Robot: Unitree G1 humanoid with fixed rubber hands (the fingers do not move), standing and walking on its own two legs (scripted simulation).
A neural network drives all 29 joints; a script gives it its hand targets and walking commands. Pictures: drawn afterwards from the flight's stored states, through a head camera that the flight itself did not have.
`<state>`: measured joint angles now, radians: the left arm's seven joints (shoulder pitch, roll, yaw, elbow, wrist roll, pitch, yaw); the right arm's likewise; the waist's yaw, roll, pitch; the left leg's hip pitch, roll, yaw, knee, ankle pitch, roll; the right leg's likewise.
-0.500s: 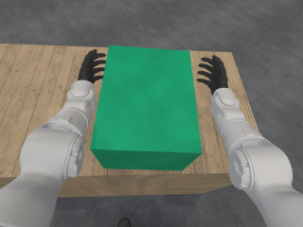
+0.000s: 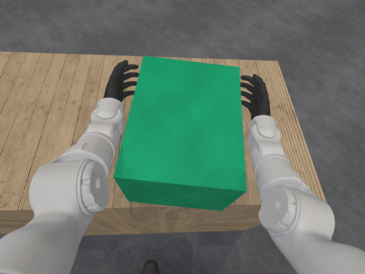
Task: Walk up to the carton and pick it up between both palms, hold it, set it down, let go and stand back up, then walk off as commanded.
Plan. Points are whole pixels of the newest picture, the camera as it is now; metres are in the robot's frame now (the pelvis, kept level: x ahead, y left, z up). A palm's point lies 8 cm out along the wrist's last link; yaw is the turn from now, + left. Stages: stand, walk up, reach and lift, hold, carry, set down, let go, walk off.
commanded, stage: reach and lift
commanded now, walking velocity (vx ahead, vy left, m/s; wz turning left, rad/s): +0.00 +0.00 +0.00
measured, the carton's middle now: (183, 134) +0.43 +0.00 -0.01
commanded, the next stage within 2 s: none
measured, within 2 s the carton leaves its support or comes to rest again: leaves its support in 1.66 s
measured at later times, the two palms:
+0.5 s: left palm (116, 100) +0.47 +0.15 +0.06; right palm (261, 115) +0.45 -0.17 +0.06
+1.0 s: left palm (116, 101) +0.47 +0.15 +0.06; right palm (261, 115) +0.44 -0.17 +0.06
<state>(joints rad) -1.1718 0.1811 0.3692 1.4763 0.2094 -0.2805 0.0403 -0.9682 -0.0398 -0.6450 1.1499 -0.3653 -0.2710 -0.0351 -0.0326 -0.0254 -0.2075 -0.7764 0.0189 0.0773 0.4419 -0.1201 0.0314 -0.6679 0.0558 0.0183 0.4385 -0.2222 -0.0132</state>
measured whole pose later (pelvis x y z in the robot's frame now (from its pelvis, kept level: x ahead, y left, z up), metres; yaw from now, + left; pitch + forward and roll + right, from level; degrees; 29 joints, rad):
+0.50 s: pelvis +0.00 +0.00 +0.00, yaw +0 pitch +25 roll -1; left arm -1.14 0.16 0.38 1.44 0.23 -0.26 0.05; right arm -0.93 -0.01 -0.67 1.08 -0.41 -0.22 -0.02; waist -0.03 -0.03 -0.21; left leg -0.76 0.02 0.08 0.44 -0.12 0.03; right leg -0.65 0.06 0.02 0.44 -0.22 -0.02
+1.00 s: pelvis +0.00 +0.00 +0.00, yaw +0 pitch +25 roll -1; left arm -1.14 0.16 0.38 1.44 0.23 -0.26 0.05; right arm -0.93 -0.01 -0.67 1.07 -0.41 -0.22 -0.03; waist -0.03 -0.03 -0.21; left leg -0.76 0.02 0.08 0.44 -0.12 0.03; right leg -0.65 0.06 0.02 0.44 -0.22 -0.02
